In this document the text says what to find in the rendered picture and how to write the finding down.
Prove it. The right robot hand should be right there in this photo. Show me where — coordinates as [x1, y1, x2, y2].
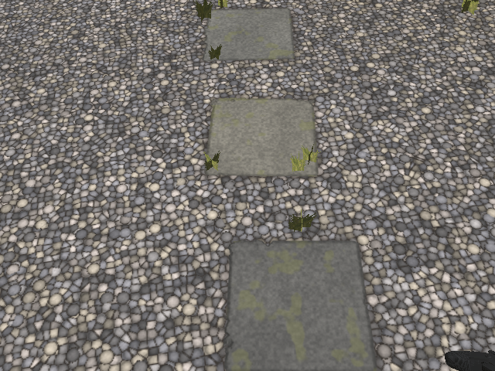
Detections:
[445, 350, 495, 371]

